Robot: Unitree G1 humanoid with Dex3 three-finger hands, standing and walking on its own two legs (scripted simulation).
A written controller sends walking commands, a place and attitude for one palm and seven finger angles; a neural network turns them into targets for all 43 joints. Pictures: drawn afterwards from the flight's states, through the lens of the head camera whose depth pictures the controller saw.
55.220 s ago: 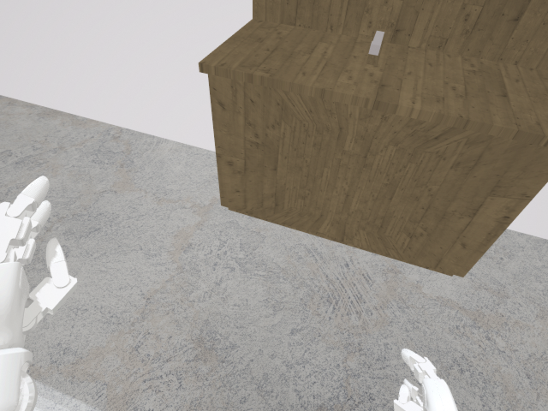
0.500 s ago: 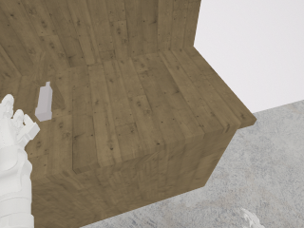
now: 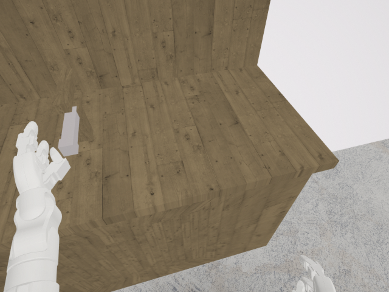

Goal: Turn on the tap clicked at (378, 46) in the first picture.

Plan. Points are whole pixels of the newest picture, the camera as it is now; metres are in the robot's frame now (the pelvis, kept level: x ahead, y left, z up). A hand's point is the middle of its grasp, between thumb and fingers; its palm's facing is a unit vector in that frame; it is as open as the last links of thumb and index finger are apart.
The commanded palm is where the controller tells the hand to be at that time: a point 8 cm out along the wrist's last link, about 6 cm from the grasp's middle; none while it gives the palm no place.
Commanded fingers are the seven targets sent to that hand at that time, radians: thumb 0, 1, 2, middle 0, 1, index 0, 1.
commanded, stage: push the lever round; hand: left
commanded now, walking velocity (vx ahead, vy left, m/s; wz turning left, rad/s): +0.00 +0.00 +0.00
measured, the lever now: (68, 146) +0.36 +0.29 +0.12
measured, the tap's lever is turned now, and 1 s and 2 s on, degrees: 0 20 44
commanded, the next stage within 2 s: none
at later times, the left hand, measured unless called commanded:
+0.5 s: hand (81, 161) +0.33 +0.26 +0.11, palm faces +0.56 -0.82 -0.05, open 7.6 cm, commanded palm +0.28 +0.29 +0.11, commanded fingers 0.00 0.90 0.90 -0.15 -0.15 -0.15 -0.15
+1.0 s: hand (94, 157) +0.34 +0.24 +0.11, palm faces +0.65 -0.76 -0.05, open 7.7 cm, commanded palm +0.30 +0.26 +0.11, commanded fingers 0.00 0.90 0.90 -0.15 -0.15 -0.15 -0.15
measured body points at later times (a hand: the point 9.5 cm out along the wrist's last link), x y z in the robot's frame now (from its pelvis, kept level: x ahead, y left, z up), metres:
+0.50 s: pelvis -0.01 -0.02 +0.00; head +0.00 -0.03 +0.45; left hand +0.29 +0.30 +0.11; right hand +0.15 -0.26 -0.11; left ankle -0.02 +0.10 -0.73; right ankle +0.02 -0.09 -0.73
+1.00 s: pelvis -0.02 -0.02 +0.00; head -0.01 -0.04 +0.45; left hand +0.30 +0.27 +0.11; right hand +0.15 -0.27 -0.11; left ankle -0.02 +0.10 -0.73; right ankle +0.02 -0.09 -0.73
